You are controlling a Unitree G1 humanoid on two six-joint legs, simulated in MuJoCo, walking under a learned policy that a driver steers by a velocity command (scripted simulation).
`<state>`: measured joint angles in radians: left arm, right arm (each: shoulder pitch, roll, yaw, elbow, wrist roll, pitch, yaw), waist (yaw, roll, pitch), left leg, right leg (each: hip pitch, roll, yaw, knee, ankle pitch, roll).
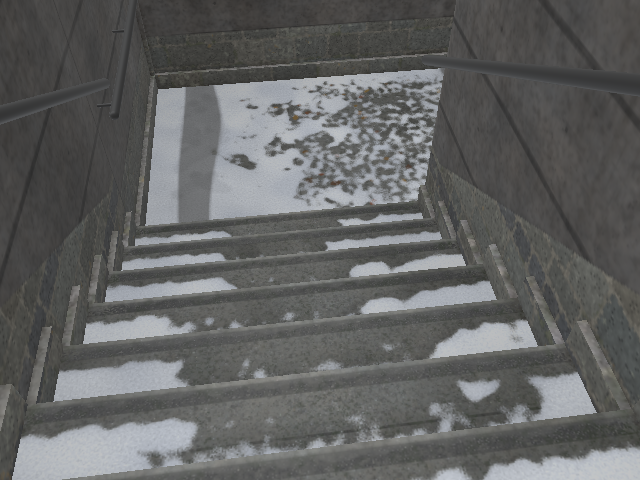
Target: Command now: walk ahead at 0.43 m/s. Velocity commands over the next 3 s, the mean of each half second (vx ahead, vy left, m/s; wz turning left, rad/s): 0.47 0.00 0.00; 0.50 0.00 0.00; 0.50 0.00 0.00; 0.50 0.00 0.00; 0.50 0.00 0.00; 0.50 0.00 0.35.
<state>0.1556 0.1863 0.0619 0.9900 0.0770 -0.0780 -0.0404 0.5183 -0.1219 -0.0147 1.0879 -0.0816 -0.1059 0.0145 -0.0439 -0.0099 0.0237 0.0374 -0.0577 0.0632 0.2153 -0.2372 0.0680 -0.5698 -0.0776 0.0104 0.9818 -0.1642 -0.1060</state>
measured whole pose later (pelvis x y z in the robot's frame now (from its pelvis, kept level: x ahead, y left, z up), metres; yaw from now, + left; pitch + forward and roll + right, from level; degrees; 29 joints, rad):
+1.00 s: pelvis +0.51 -0.01 -0.18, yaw +0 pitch +3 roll +2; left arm 0.36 0.21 0.00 0.98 0.09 -0.08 -0.07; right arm 0.44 -0.21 -0.02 1.03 -0.09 -0.08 0.03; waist -0.01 -0.04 -0.06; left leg -0.25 -0.06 0.10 0.50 -0.29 0.08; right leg -0.79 -0.11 0.04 1.37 -0.08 -0.10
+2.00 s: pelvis +1.08 -0.05 -0.51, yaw +0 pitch +1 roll -1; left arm 0.54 0.15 -0.02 1.10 0.06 -0.06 -0.11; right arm 0.21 -0.24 -0.03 0.97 -0.09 -0.08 0.08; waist 0.07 0.03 -0.03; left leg -0.27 0.01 0.06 0.42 -0.19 0.06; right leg -0.47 0.03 0.02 1.88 -0.78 -0.03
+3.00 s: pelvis +1.66 -0.05 -0.82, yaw +13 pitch +0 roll -6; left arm 0.64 0.11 -0.03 1.17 0.11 -0.07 -0.01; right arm 0.09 -0.21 0.00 0.94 -0.10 -0.07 0.08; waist 0.12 0.08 -0.01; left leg -0.33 0.11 0.06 0.33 0.30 0.09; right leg -0.01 -0.04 -0.26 1.11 -0.90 0.03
